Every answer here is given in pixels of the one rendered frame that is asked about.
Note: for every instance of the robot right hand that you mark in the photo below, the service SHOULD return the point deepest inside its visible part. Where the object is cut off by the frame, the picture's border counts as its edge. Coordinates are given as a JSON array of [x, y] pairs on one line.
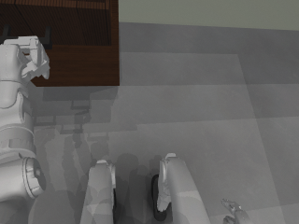
[[241, 217]]

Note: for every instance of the drawer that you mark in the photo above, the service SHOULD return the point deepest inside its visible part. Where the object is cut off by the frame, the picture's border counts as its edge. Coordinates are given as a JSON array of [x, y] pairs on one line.
[[72, 22]]

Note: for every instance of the cabinet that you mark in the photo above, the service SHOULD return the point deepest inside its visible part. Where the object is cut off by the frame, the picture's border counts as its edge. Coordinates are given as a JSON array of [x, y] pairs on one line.
[[84, 65]]

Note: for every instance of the left robot upper arm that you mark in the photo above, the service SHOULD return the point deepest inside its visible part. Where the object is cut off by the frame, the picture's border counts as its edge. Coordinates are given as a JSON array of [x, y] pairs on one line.
[[21, 181]]

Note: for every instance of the robot right shin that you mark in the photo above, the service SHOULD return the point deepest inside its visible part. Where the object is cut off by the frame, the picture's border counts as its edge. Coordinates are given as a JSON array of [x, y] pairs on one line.
[[164, 197]]

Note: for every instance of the handle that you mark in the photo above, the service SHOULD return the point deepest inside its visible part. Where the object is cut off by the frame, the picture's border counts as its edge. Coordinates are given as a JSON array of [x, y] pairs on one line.
[[45, 41]]

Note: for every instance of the left robot thigh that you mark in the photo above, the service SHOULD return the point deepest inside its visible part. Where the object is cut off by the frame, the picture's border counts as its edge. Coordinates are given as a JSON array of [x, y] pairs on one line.
[[97, 207]]

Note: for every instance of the robot left forearm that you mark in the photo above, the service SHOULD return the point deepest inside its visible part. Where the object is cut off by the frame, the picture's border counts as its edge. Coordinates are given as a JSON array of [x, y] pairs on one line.
[[16, 124]]

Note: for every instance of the robot left hand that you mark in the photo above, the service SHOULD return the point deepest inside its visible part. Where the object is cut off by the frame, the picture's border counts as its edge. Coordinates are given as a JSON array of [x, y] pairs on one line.
[[13, 61]]

